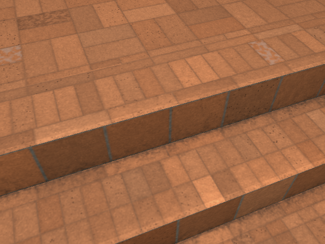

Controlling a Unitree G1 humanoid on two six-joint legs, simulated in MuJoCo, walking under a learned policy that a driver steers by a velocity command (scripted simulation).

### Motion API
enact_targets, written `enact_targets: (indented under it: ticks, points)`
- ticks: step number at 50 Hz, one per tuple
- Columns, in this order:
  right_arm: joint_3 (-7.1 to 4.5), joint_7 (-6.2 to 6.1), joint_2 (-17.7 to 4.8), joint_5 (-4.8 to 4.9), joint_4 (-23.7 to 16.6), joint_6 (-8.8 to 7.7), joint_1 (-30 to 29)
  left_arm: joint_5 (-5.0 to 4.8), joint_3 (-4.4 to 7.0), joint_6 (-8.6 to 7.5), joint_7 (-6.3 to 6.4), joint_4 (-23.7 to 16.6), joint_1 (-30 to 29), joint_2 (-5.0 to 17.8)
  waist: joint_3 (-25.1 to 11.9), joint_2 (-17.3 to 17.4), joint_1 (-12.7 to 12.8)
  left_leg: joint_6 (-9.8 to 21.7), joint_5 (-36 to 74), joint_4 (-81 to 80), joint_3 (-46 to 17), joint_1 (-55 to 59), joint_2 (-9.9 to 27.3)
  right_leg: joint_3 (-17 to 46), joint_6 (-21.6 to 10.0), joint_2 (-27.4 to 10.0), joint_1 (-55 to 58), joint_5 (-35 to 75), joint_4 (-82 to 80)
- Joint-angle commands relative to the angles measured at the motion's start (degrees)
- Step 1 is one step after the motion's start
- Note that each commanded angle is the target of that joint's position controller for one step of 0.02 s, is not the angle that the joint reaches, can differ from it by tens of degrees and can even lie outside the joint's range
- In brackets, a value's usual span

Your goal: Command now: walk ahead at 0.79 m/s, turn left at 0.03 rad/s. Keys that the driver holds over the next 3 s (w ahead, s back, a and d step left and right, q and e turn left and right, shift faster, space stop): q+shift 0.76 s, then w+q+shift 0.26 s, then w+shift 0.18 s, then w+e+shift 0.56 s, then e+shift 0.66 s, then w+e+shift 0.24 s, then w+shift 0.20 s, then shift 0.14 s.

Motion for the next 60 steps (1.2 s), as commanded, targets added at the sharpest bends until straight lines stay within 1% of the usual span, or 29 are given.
enact_targets:
  ticks: [1, 3, 5, 6, 8, 9, 10, 11, 12, 13, 14, 15, 18, 20, 24, 28, 30, 31, 32, 33, 34, 35, 38, 40, 51, 56, 57, 58, 60]
  points:
    - [4.58, -1.44, 8.2, 1.75, -8.5, 1.78, -7.0, 0.68, -1.79, -3.59, -0.41, 3.4, 3.8, -5.0, 8.0, -2.4, 0.4, 0.9, -14.6, 11.2, -0.7, -23.6, -2.0, 14.6, -6.0, -16.4, 6.5, 26.1, -29.1]
    - [5.53, -3.02, 8.8, 2.42, -12.9, 2.98, -12.3, 0.62, -1.91, -4.24, -0.24, 5.5, 4.6, -1.4, 10.6, -2.5, -2.3, 1.9, -19.4, 9.9, -2.0, -28.3, -1.5, 8.9, -3.8, -19.2, 5.5, 28.6, -35.1]
    - [5.98, -3.11, 4.3, 2.41, -14.6, 4.20, -16.2, -1.31, -2.42, -3.69, 0.57, 5.1, 1.2, 0.9, 10.1, 1.6, -3.7, -0.2, -14.1, -24.1, 9.5, -8.2, -0.4, -3.7, -2.0, -14.3, -5.9, 41.2, -47.8]
    - [5.95, -2.42, 3.6, 1.55, -13.4, 4.28, -10.7, -3.32, -2.46, -3.98, 1.86, 3.3, -1.9, 3.2, 4.2, 1.0, -6.3, -0.9, -9.9, -32.7, 13.9, 14.7, 1.0, -8.3, -3.4, -12.5, -12.6, 53.8, -48.5]
    - [3.33, -3.05, -2.9, 4.82, -4.3, 6.09, 5.4, -7.44, 0.69, -7.17, 3.39, -0.5, -5.0, 16.9, -16.2, -3.8, -11.9, -2.7, 0.0, -39.7, 18.2, 43.4, -5.7, -8.5, -7.4, -15.1, -3.3, 110.6, -35.1]
    - [2.28, -3.41, -4.5, 4.90, -2.4, 6.80, 13.4, -6.09, 2.68, -8.04, 3.08, -2.7, -9.4, 20.8, -20.0, -9.9, -14.5, -1.9, -4.8, -49.1, 15.5, 37.5, -3.4, -6.9, -5.8, -19.1, 12.3, 126.8, -21.9]
    - [1.80, -2.77, -6.9, 3.47, -2.1, 6.48, 13.2, -5.34, 3.17, -7.90, 1.89, -5.2, -9.8, 18.4, -21.8, -8.1, -13.5, -0.5, -5.7, -66.4, 15.1, 35.6, -5.5, -6.2, -3.2, -19.4, 22.9, 126.1, -5.4]
    - [-0.16, -2.02, -9.1, 2.56, -1.6, 6.15, 9.3, -3.66, 3.30, -6.34, 0.94, -7.7, -8.0, 14.5, -17.1, 0.8, -11.3, 4.7, 1.1, -89.1, 3.4, 35.7, -5.1, -6.4, 0.0, -10.3, 19.8, 72.6, 22.5]
    - [-2.20, -2.60, -13.7, 2.63, -0.1, 7.07, 4.8, 0.87, 1.66, -5.48, -0.81, -14.9, -5.4, 6.7, -13.1, 16.8, -2.6, 14.8, 63.8, -86.9, -23.5, 50.9, 5.5, 0.3, 6.4, 4.0, -13.8, 6.6, 56.2]
    - [-2.54, -3.18, -14.0, 3.19, -2.3, 7.11, 1.1, 3.85, -0.50, -5.02, -0.97, -15.8, 2.1, 1.1, -20.4, 4.4, 2.0, 15.1, 58.2, -94.4, -32.9, 51.7, 11.7, 8.8, 5.0, 2.1, -23.1, 8.8, 74.4]
    - [-2.59, -2.97, -12.3, 2.14, -2.3, 6.81, -1.1, 3.29, -0.98, -4.20, -0.31, -18.9, -1.4, 0.6, -15.5, -0.2, 2.8, 14.4, 29.9, -99.9, -40.5, 43.2, 13.1, 7.9, 4.8, 1.7, -27.7, 10.7, 82.1]
    - [-1.79, -2.61, -8.8, 1.78, 0.6, 6.20, -1.2, 4.35, -2.40, -3.39, 0.70, -21.2, -3.8, -3.0, -3.8, -4.9, 6.4, 10.5, 16.8, -98.6, -33.8, 34.7, 9.8, 8.6, 3.6, -1.0, -33.5, 11.8, 81.7]
    - [-0.60, -1.41, -4.0, 2.86, 5.5, 4.96, 2.2, 4.21, -3.95, -0.34, 3.46, -23.5, -5.2, -3.0, 9.5, -6.5, 8.2, 4.1, 18.4, -98.4, -14.2, 21.3, 1.8, 6.0, 3.1, -5.0, -36.8, 6.8, 74.4]
    - [-0.65, -1.63, -5.5, 1.57, 6.5, 3.92, 5.7, 3.94, -4.50, 0.65, 4.08, -25.9, -11.9, -3.5, 7.0, -4.4, 5.5, 2.3, 33.2, -97.5, -12.2, 21.7, 0.3, 0.4, 3.4, -4.3, -36.1, 3.6, 73.0]
    - [-2.68, -2.12, -11.3, 0.80, 9.2, 4.20, 14.8, 3.96, -6.96, 1.38, 3.84, -34.1, -25.9, -8.5, 1.1, -1.8, 1.1, 1.9, 24.2, -101.9, -22.2, 35.1, 1.2, 1.9, 2.9, -5.0, -47.0, 0.4, 67.2]
    - [-4.65, -4.97, -14.2, 1.09, 7.8, 6.62, 16.6, 2.45, -7.63, 3.72, 3.38, -37.4, -32.4, -9.1, -3.3, 3.0, -1.4, 4.2, 40.2, -111.4, -25.4, 45.7, 7.4, 0.3, 2.2, -4.7, -37.3, -5.0, 50.6]
    - [-5.21, -4.73, -14.1, 2.34, 3.0, 6.62, 9.4, 0.17, -6.61, 3.45, 3.08, -31.8, -22.1, -7.3, -11.6, 1.0, 3.9, -1.3, 80.9, -104.2, -11.1, 40.4, 3.9, -3.8, -0.7, -1.1, -8.7, -9.2, 30.7]
    - [-6.04, -3.93, -15.1, 2.76, 1.0, 5.40, 7.3, -1.78, -4.42, 3.23, 3.05, -29.6, -15.3, -3.8, -15.7, 4.5, 6.7, -2.6, 92.4, -100.2, -16.3, 38.1, 4.7, -3.4, -1.5, 0.5, 3.2, -5.0, 24.5]
    - [-6.84, -2.68, -17.1, 3.91, 0.0, 3.83, 3.0, -2.34, -2.82, 2.58, 3.30, -27.1, -7.4, -1.2, -20.3, 3.0, 12.1, -3.0, 86.4, -91.5, -17.7, 36.0, 5.3, 1.1, -2.5, -0.4, 15.7, 0.4, 12.6]
    - [-6.45, -0.97, -14.9, 4.46, -2.9, 2.66, 0.4, -0.98, -0.31, 2.34, 4.17, -26.4, -3.6, 5.3, -25.2, -12.3, 14.5, -6.0, 38.6, -69.3, -13.1, 22.2, -2.5, 25.0, -9.8, -16.6, 29.6, 11.0, 2.4]
    - [-5.98, -0.69, -13.0, 2.07, -5.6, 3.12, -1.9, 1.57, 0.28, 4.27, 5.74, -27.7, -8.3, 7.3, -28.5, -25.3, 12.6, -10.8, -14.7, -34.6, -3.3, 16.1, -11.1, 51.8, -20.6, -30.9, 19.0, 21.7, -16.3]
    - [-5.34, -0.60, -10.6, -1.35, -6.4, 3.81, 0.5, 0.46, -0.67, 4.80, 6.30, -28.7, -14.6, 2.2, -22.3, -19.1, 7.3, -10.3, -14.3, -21.8, -4.3, 8.8, -6.1, 52.5, -20.0, -29.2, 14.2, 10.1, -17.3]
    - [-3.11, -2.46, -6.6, -3.40, -7.1, 9.46, 2.9, -0.64, -2.76, 3.28, 7.18, -22.7, -20.4, -7.1, 2.6, -0.3, -3.0, -8.1, -3.0, -21.1, -2.7, 3.9, 1.0, 27.9, -9.1, -23.3, -9.8, -14.2, -8.8]
    - [-1.79, -2.24, -4.1, -1.88, -6.7, 10.95, 4.7, 1.71, -1.60, 1.85, 5.56, -18.2, -17.2, -4.0, 4.1, -0.2, -3.9, -6.6, 0.2, -19.2, 1.4, 1.9, 0.8, 18.9, -5.8, -22.6, -11.2, -21.8, -9.4]
    - [-2.73, 0.05, -6.5, 0.47, -15.8, 9.50, -14.1, 2.50, 3.07, -2.82, 3.12, -9.7, -3.9, 7.8, 3.4, -7.3, 2.7, -6.1, 10.4, -29.9, -2.8, -16.3, 8.3, 11.8, -0.6, -35.7, 11.9, -30.4, -22.3]
    - [-1.33, 4.01, -6.4, 3.52, -13.8, 8.78, -12.1, 2.98, 4.09, -2.69, 2.93, -10.4, -3.1, 13.0, 5.4, -15.2, 4.0, -3.9, -17.0, -69.3, 8.2, 7.5, 11.6, -5.4, 2.3, -32.3, 10.2, -26.3, -36.9]
    - [-2.46, 5.19, -9.7, 3.60, -11.0, 8.09, -11.1, 2.23, 3.73, -1.50, 2.71, -8.4, 2.0, 11.7, 6.3, -10.3, 7.2, -3.2, -23.8, -75.6, 17.6, 17.8, 6.6, -9.5, 1.2, -28.3, 9.4, -25.1, -35.8]
    - [-3.15, 5.42, -10.7, 4.16, -8.7, 7.11, -5.8, 2.50, 3.34, -0.90, 2.62, -7.4, 4.6, 11.0, 7.1, -8.9, 5.9, -2.8, -17.8, -79.1, 19.4, 26.0, 4.7, -10.8, 0.2, -27.9, 8.5, -22.7, -30.8]
    - [-4.68, 4.66, -10.7, 3.21, 0.3, 4.85, 15.6, 1.91, 2.07, -0.41, 1.48, -6.5, 2.4, 10.4, -1.3, -1.7, -6.1, -2.0, -5.8, -88.3, 17.1, 50.0, -1.5, -15.5, -1.8, -20.8, 6.6, 14.9, -3.4]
